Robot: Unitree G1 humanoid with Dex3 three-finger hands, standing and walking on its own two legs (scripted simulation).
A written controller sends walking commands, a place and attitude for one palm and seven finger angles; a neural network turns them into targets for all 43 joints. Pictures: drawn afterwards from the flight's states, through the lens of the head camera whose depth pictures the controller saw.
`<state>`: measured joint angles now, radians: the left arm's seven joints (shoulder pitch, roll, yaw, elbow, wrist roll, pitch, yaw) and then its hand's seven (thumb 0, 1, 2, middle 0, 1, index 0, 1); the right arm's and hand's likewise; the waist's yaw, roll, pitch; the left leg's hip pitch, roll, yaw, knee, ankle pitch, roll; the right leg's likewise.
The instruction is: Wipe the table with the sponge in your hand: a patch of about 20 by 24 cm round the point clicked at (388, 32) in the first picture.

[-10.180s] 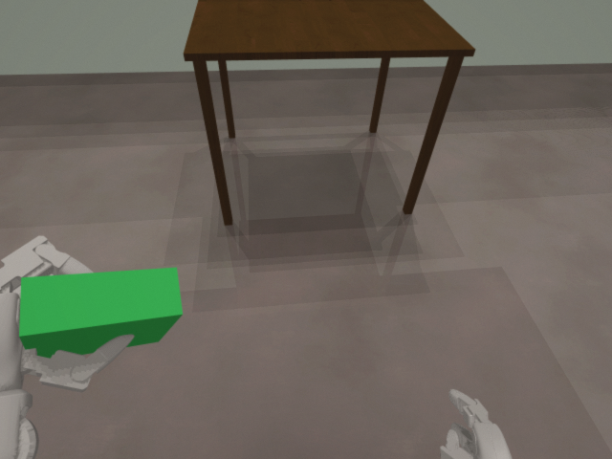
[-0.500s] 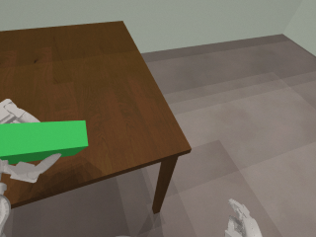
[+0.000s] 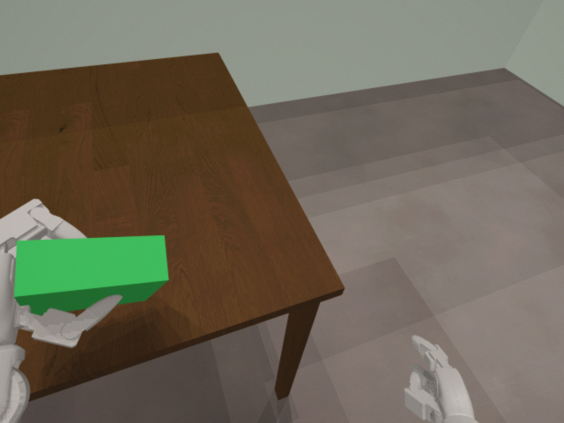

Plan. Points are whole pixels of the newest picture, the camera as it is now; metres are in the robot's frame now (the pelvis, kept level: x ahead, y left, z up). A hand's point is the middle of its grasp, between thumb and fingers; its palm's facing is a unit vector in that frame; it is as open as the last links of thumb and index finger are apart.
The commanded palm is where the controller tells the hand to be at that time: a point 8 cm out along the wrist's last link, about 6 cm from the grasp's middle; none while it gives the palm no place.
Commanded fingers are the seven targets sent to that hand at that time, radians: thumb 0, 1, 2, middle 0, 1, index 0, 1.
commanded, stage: look again from close up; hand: left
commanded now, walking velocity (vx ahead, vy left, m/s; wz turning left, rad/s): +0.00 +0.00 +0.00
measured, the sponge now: (115, 275) +0.23 +0.21 +0.14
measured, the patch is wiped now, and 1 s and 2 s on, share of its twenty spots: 0.00 0.00 0.00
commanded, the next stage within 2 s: turn the palm down, sponge in hand in 0.32 s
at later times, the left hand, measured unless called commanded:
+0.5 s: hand (49, 251) +0.23 +0.27 +0.18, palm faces +0.42 -0.74 -0.52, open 9.1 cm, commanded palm +0.15 +0.28 +0.18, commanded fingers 0.00 0.10 1.30 -1.20 -1.60 -1.20 -1.60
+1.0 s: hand (39, 289) +0.20 +0.26 +0.17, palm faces +0.43 -0.55 -0.72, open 9.1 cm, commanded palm +0.15 +0.27 +0.20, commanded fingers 0.00 0.10 1.30 -1.20 -1.60 -1.20 -1.60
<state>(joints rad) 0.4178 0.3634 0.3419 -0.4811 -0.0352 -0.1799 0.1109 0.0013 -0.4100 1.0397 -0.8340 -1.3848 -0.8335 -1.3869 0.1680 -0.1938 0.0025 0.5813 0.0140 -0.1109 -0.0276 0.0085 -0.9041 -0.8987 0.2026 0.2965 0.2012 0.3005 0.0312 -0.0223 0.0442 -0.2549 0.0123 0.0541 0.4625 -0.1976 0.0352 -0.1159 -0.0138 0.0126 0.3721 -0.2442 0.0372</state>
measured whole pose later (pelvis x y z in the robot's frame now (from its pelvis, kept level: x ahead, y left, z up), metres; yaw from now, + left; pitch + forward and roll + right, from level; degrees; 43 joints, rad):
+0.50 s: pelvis -0.01 -0.01 +0.00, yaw +2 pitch -2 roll -1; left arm 0.20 0.51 0.35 -0.35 0.04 -0.13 0.08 0.00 -0.41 1.04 -0.83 -1.39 -0.83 -1.39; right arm 0.22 -0.20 0.02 0.59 -0.02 -0.11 -0.05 0.01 -0.91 -0.90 0.20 0.30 0.20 0.30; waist 0.05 -0.01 0.08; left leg -0.27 -0.01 0.02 0.49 -0.19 0.02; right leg -0.15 -0.03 -0.02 0.47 -0.29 0.01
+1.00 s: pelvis -0.05 -0.05 -0.01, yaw +4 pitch -5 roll -1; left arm 0.05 0.57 0.24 -0.16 0.22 0.20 0.06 0.00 -0.41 1.04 -0.83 -1.40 -0.83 -1.40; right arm 0.14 -0.28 0.02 0.67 0.04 -0.02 -0.07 0.01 -0.90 -0.90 0.20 0.30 0.20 0.30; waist 0.07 0.10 0.02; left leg -0.30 0.03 -0.06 0.55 -0.17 -0.01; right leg -0.17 0.02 -0.08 0.55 -0.30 -0.03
